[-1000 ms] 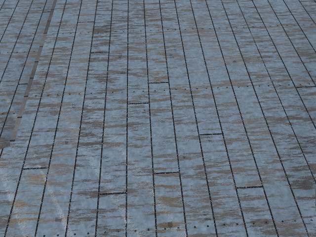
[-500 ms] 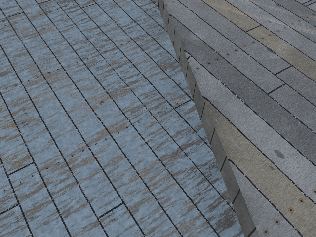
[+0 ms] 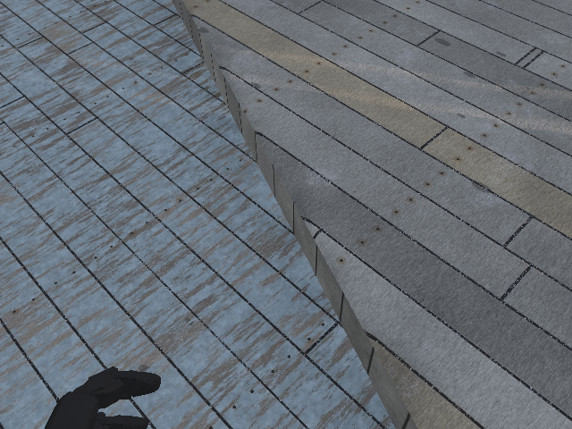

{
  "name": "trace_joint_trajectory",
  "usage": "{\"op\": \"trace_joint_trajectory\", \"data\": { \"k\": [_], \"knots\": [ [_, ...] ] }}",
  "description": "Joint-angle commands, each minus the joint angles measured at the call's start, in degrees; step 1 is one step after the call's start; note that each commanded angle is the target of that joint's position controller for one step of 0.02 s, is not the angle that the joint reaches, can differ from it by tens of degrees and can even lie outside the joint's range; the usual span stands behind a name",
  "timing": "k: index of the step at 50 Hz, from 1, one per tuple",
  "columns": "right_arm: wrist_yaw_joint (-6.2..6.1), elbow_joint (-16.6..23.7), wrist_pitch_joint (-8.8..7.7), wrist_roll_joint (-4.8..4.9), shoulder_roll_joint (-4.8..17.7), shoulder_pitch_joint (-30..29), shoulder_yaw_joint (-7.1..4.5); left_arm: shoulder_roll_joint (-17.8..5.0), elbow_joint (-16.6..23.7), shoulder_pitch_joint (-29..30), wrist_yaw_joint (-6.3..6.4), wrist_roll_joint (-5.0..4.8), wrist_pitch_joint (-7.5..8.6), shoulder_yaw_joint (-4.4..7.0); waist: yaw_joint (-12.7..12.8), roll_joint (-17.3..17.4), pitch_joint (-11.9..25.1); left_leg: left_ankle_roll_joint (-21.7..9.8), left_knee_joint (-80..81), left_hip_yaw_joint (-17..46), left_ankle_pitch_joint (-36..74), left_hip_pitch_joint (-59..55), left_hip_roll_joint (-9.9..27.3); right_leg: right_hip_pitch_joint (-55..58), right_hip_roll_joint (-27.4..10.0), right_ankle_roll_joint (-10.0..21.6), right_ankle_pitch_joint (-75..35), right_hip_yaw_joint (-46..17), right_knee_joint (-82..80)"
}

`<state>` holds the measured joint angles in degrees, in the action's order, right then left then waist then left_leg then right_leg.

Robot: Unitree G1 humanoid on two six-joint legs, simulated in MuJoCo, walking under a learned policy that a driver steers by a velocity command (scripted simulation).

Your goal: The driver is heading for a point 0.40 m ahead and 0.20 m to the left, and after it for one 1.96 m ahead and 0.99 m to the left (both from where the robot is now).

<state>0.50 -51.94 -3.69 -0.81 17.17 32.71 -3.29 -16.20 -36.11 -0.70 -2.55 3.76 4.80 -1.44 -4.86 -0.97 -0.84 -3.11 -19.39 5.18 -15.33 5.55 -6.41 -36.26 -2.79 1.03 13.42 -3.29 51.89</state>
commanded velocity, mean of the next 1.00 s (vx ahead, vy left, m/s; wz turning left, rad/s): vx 0.54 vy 0.00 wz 0.87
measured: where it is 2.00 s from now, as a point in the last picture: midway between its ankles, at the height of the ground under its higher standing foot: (219, 315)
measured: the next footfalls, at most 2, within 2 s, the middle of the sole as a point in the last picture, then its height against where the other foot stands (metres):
right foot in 0.14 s outside the picture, level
left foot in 0.52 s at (216, 365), level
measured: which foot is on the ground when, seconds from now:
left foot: down 0.00-0.14, up 0.16-0.50, down 0.52-0.90, up 0.92-1.00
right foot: up 0.00-0.12, down 0.14-0.52, up 0.54-0.90, down 0.92-1.00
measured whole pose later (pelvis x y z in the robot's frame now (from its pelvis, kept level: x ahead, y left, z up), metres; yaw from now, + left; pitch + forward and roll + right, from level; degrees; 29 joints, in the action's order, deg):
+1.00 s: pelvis +0.70 +0.08 -0.02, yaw +54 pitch +1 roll -1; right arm -0.7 -33.2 2.9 1.6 19.8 9.2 -5.6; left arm -14.6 -36.9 -4.7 2.0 1.7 1.5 3.4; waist -1.9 1.3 -2.6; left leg 1.8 -67.4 10.1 -30.6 29.9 -9.0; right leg -26.5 2.1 -1.4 6.3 -4.4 31.8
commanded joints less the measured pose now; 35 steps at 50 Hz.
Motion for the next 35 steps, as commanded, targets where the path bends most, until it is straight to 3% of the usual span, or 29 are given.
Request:
{"op": "trace_joint_trajectory", "data": {
  "k": [1, 4, 5, 6, 7, 8, 9, 10, 11, 12, 13, 16, 17, 19, 20, 22, 23, 24, 25, 26, 27, 28, 29, 30, 31, 32, 33, 35],
  "knots": [
    [0.46, 6.73, -1.94, 0.75, 10.09, -9.61, -2.56, -3.0, 4.77, 2.73, -0.99, -1.54, 0.59, -0.21, 5.24, 4.71, -3.65, -9.77, 16.52, 14.17, 9.7, 21.79, 11.59, 20.26, 2.03, -1.87, -11.74, 4.46, -13.23],
    [0.95, 5.96, -1.88, 1.52, 11.06, -6.74, -3.08, -6.41, 3.59, 0.52, 0.78, -1.63, 0.66, 1.48, 5.68, 3.67, -0.07, -6.61, 7.21, 13.54, 25.01, 11.94, 11.98, 25.03, 2.8, -1.22, -12.31, 3.29, -18.97],
    [0.81, 5.59, -1.62, 1.38, 11.78, -5.83, -3.28, -7.77, 1.97, -4.14, 1.59, -1.23, 0.8, 2.35, 7.7, 2.38, 3.77, -5.21, -1.99, 11.93, 34.18, 9.14, 10.52, 30.13, 4.45, -0.54, -7.81, 4.0, -20.5],
    [0.92, 5.59, -1.44, 1.23, 12.19, -6.02, -3.45, -9.22, -0.09, -11.65, 2.53, -0.83, 1.0, 3.38, 11.36, 0.93, 8.59, -3.75, -15.02, 10.0, 35.83, 11.65, 7.87, 39.61, 3.56, 0.21, -4.73, 3.79, -20.56],
    [0.92, 6.75, -1.83, 1.28, 9.27, -7.1, -2.75, -13.13, -0.95, -22.03, 3.81, 0.2, 1.23, 5.08, 16.21, -2.04, 14.79, -2.27, -32.7, 7.31, 25.14, 20.07, 4.94, 51.27, -7.43, 2.26, 9.86, -7.15, -22.5],
    [0.37, 8.8, -1.75, 2.68, 0.07, -2.2, -0.67, -16.97, -1.32, -25.03, 4.34, 1.71, 0.85, 6.19, 12.66, -13.99, 22.3, -1.57, -50.23, 2.51, -12.97, 33.13, 0.93, 61.53, -24.65, 6.6, 29.65, -33.19, -30.63],
    [0.16, 9.92, -0.67, 2.02, 2.86, -4.3, -0.59, -15.76, -1.78, -22.57, 4.51, 0.26, 0.05, 6.6, 11.53, -13.87, 19.71, -2.44, -58.07, -0.06, -9.21, 39.52, 4.05, 56.11, -25.2, 8.55, 38.64, -45.16, -37.75],
    [0.29, 9.82, 0.23, 0.68, 4.76, -9.1, -1.07, -10.64, -1.38, -17.68, 4.43, -0.38, 0.17, 5.65, 10.34, -7.26, 10.07, -2.72, -58.23, -0.88, -4.07, 42.15, 7.3, 48.61, -22.15, 7.71, 33.52, -35.86, -37.8],
    [0.92, 10.14, 0.72, -0.09, 4.59, -12.42, -1.06, -7.55, -1.99, -15.75, 4.07, -0.71, 0.49, 5.03, 9.57, -3.17, 4.8, -2.45, -55.92, -1.08, -1.24, 41.52, 9.23, 42.53, -19.61, 7.08, 21.27, -26.31, -37.58],
    [1.6, 10.34, 1.29, -0.41, 4.07, -14.37, -1.11, -6.0, -2.82, -15.74, 3.99, -0.64, 0.84, 4.65, 8.74, -2.58, 2.28, -1.99, -54.45, -1.02, -0.42, 40.09, 10.27, 38.5, -17.24, 5.94, 11.79, -18.75, -38.19],
    [2.22, 11.15, 2.05, -0.74, 2.57, -15.05, -0.91, -5.4, -4.2, -16.79, 4.03, -1.04, 1.3, 4.48, 7.38, -4.73, 0.67, -1.5, -53.5, -1.03, -0.5, 39.52, 11.07, 36.1, -16.03, 5.16, 6.37, -13.54, -38.72],
    [3.2, 14.6, 4.0, -1.16, 0.26, -20.97, -0.06, -3.11, -7.32, -19.1, 3.3, -2.8, 2.39, 4.13, 5.74, -4.71, -1.73, -1.07, -51.9, -2.28, 0.82, 42.85, 12.8, 35.39, -14.75, 3.62, -9.47, -2.43, -40.65],
    [3.47, 16.47, 4.15, -1.4, 0.0, -23.51, 0.18, -2.54, -7.65, -18.39, 3.24, -3.03, 2.64, 3.95, 4.81, -4.15, -3.83, -0.8, -49.38, -3.66, 2.72, 43.02, 12.35, 33.9, -13.96, 3.1, -21.82, 2.2, -40.43],
    [3.99, 18.92, 3.8, -1.5, -0.79, -26.8, 1.11, -3.1, -7.76, -14.28, 3.37, -3.35, 2.84, 4.12, 2.49, -4.56, -5.9, -0.32, -36.79, -6.98, 8.75, 37.24, 10.62, 29.06, -10.42, 1.89, -35.69, 11.49, -40.33],
    [4.59, 19.29, 3.48, -1.41, -0.76, -27.47, 1.51, -4.26, -7.56, -12.67, 3.44, -3.59, 3.03, 4.42, 1.82, -3.66, -5.2, -0.63, -27.62, -9.45, 14.55, 30.2, 9.2, 26.53, -8.56, 0.95, -36.39, 15.12, -40.47],
    [5.09, 17.97, 3.06, -1.49, 0.4, -25.91, 1.24, -6.99, -8.42, -15.31, 3.89, -4.17, 3.12, 5.04, 1.62, -2.56, -2.76, -1.41, -19.56, -15.79, 20.6, 18.83, 2.93, 26.85, -6.94, 0.01, -50.71, 18.03, -34.1],
    [4.4, 18.13, 1.99, 3.63, 3.65, -21.58, -0.8, -16.61, -5.37, -12.53, 5.46, -6.03, 1.9, 8.06, -0.77, -6.33, 0.97, -0.78, -20.46, -13.11, 18.74, 14.31, 2.34, 29.64, -8.04, -0.78, -59.79, 15.57, -28.31],
    [4.31, 17.34, 1.97, 3.9, 6.61, -16.86, -1.75, -17.93, -4.16, -10.38, 6.23, -6.49, 1.05, 8.81, -4.04, -6.77, 4.17, -2.22, -19.33, -11.99, 17.2, 9.2, 1.67, 30.27, -9.76, -1.08, -65.09, 14.76, -21.74],
    [3.9, 15.52, 2.4, 3.21, 10.03, -9.34, -3.6, -16.65, -3.19, -9.73, 6.43, -6.46, 0.32, 8.78, -7.3, -5.4, 8.19, -4.41, -17.62, -10.47, 20.07, -0.95, 0.98, 27.85, -9.71, -1.44, -62.14, 13.91, -10.85],
    [2.44, 14.12, 3.48, 3.03, 13.06, -4.67, -5.65, -12.34, -2.75, -9.97, 5.97, -6.5, 0.38, 7.73, -9.7, 2.94, 10.05, -7.67, -13.27, -7.48, 29.81, -18.15, 2.0, 15.37, -4.41, -4.39, -38.14, 14.5, 7.97],
    [0.68, 14.85, 4.01, 2.94, 14.27, -7.66, -4.72, -4.27, -2.27, -14.53, 4.83, -3.65, 1.0, 5.49, -3.76, 14.52, 7.35, -10.69, -11.71, 4.75, 49.18, -22.41, 8.54, 2.47, 3.86, -6.68, 21.09, 12.51, 28.69],
    [1.11, 19.47, 2.08, -2.68, 17.86, -11.21, -4.47, -4.98, 1.53, -24.23, 4.22, -4.25, 2.03, 4.11, 1.95, 18.55, 25.1, -27.11, -11.8, 34.45, 51.43, -39.09, 26.38, -10.05, 7.89, -7.57, 27.18, -1.21, 49.35],
    [1.41, 22.21, 2.09, -2.03, 16.4, -15.15, -5.23, -11.33, 1.37, -19.73, 3.86, -4.31, 2.55, 5.04, -1.19, 5.93, 28.89, -26.1, -5.19, 36.08, 38.29, -33.74, 25.6, -9.52, 5.29, -6.11, 19.85, -6.75, 45.79],
    [1.47, 23.1, 1.62, 0.12, 14.39, -18.41, -4.74, -12.35, 2.63, -15.58, 4.05, -4.5, 2.29, 5.32, 0.73, 1.16, 22.28, -23.41, -3.05, 32.42, 29.9, -25.98, 22.08, -9.79, 3.12, -4.71, 16.86, -6.64, 38.88],
    [1.56, 23.54, 1.34, 1.84, 13.18, -21.64, -4.46, -11.69, 1.66, -14.81, 4.78, -3.98, 1.9, 5.65, 4.2, -6.63, 14.55, -20.3, -1.68, 30.03, 25.47, -14.56, 18.88, -8.03, 1.07, -4.98, 14.51, -6.09, 32.81],
    [1.49, 24.08, 1.32, 2.12, 12.31, -23.82, -4.2, -11.73, 0.82, -14.68, 5.24, -3.5, 1.12, 5.95, 5.96, -7.28, 9.1, -18.94, -0.35, 27.5, 29.38, -4.53, 17.28, -5.36, 0.77, -5.4, 13.5, -5.72, 28.74],
    [1.4, 24.15, 1.39, 1.2, 12.6, -24.8, -4.47, -11.8, 0.84, -14.52, 5.36, -3.59, 0.2, 6.24, 7.35, -4.55, 6.48, -18.87, -0.08, 24.87, 37.15, 2.75, 16.06, -1.81, 0.27, -6.06, 14.1, -5.59, 25.61],
    [0.52, 23.03, 1.68, 1.48, 10.74, -25.45, -4.36, -9.51, 0.8, -13.11, 5.62, -2.86, -0.25, 5.97, 7.81, -3.6, 5.35, -16.24, -2.42, 18.47, 45.09, 10.74, 11.82, 2.06, 0.03, -7.08, 12.53, -4.74, 13.34]
  ]
}}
